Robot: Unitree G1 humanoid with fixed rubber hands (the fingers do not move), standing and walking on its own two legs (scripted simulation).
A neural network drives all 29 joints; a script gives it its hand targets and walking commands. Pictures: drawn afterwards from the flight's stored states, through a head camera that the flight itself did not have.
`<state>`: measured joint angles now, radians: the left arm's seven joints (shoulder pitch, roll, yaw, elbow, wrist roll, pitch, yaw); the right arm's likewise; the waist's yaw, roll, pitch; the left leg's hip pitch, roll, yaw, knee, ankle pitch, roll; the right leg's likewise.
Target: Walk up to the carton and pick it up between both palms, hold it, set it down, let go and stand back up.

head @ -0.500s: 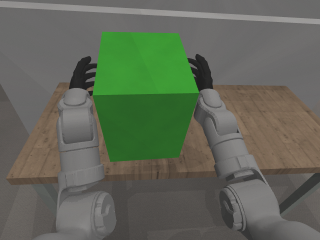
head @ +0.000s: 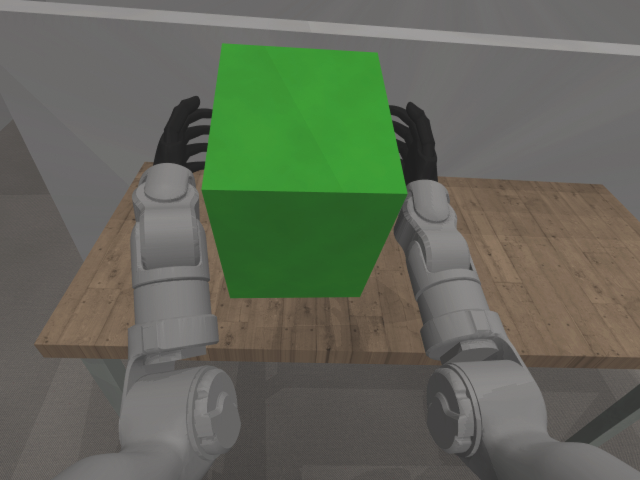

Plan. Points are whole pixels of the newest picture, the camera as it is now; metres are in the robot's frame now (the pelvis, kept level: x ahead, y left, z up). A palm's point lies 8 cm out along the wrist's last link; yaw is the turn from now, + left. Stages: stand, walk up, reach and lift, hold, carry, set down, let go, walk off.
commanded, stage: set down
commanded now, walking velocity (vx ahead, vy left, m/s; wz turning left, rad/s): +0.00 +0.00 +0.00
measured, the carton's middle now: (298, 184) +0.42 +0.01 +0.19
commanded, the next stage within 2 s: none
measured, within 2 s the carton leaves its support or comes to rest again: neither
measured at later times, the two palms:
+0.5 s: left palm (196, 204) +0.39 +0.13 +0.18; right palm (411, 198) +0.39 -0.14 +0.18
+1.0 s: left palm (207, 217) +0.41 +0.13 +0.14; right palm (408, 201) +0.41 -0.15 +0.16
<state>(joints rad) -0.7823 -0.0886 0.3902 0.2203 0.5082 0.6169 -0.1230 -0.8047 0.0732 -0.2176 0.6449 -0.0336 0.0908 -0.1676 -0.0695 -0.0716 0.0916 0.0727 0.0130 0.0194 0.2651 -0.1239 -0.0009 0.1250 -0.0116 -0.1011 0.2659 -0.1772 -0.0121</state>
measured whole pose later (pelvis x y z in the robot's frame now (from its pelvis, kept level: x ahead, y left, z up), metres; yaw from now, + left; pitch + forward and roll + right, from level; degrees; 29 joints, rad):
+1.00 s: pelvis +0.02 +0.00 +0.00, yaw -1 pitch -6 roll +0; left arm -0.71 -0.12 0.38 0.53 0.41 0.33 0.03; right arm -0.81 0.03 -0.35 0.94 -0.13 -0.17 -0.08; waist -0.02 -0.06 0.06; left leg -0.04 0.03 0.04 0.27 -0.14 -0.01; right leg 0.02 0.00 -0.08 0.25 -0.17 -0.01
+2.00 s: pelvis +0.03 +0.00 +0.00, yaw -4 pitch +2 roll +0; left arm -0.81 -0.16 0.56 0.76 0.44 0.19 0.06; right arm -0.90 0.04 -0.61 1.01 -0.37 -0.13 0.00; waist 0.04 -0.04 0.01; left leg -0.15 0.04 0.09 0.27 -0.15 -0.02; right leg -0.14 0.01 -0.03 0.30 -0.19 -0.02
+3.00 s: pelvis +0.03 +0.00 +0.00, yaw -6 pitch +7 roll +1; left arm -0.81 -0.21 0.66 0.76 0.51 0.11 0.06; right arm -0.91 0.08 -0.74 0.96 -0.51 -0.12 0.06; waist 0.06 -0.05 -0.02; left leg -0.26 0.04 0.12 0.28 -0.14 -0.01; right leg -0.26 0.01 -0.01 0.32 -0.18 -0.01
